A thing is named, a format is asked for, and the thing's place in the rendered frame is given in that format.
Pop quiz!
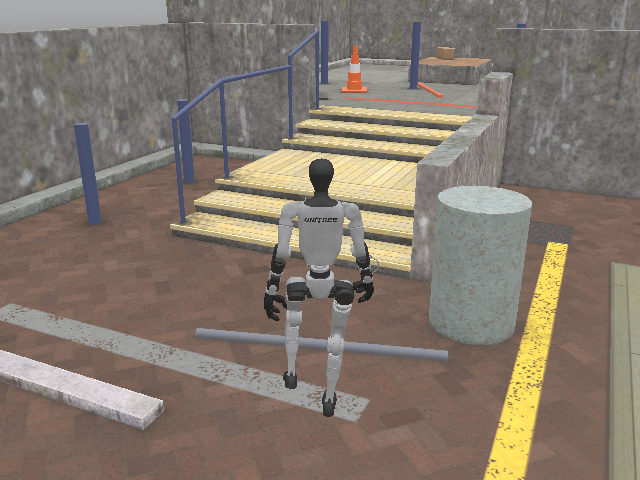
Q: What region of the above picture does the robot left upper arm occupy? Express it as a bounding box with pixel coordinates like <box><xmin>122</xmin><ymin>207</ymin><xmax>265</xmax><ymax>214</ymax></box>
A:
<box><xmin>276</xmin><ymin>202</ymin><xmax>300</xmax><ymax>259</ymax></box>

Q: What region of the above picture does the robot right forearm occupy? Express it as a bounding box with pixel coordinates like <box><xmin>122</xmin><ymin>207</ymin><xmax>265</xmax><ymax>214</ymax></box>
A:
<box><xmin>356</xmin><ymin>242</ymin><xmax>373</xmax><ymax>284</ymax></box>

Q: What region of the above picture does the robot right upper arm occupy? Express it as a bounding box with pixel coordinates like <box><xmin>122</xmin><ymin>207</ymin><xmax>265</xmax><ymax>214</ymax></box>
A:
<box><xmin>342</xmin><ymin>202</ymin><xmax>366</xmax><ymax>257</ymax></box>

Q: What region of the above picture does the right robot foot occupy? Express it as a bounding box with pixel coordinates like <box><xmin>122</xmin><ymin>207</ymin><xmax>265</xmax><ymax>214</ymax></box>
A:
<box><xmin>322</xmin><ymin>390</ymin><xmax>337</xmax><ymax>417</ymax></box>

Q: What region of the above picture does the robot left thigh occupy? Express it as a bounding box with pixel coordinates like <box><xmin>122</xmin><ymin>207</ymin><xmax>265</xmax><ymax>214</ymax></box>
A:
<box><xmin>286</xmin><ymin>277</ymin><xmax>307</xmax><ymax>327</ymax></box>

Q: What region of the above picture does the robot left forearm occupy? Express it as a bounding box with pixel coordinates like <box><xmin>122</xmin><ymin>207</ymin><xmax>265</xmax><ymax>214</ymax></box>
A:
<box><xmin>265</xmin><ymin>244</ymin><xmax>286</xmax><ymax>295</ymax></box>

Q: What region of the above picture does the left robot hand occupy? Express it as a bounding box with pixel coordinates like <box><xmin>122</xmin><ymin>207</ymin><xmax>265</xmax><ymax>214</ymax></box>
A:
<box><xmin>264</xmin><ymin>293</ymin><xmax>287</xmax><ymax>321</ymax></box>

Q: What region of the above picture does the right robot hand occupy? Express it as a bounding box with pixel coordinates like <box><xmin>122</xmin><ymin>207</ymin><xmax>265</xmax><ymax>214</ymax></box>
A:
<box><xmin>353</xmin><ymin>279</ymin><xmax>374</xmax><ymax>303</ymax></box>

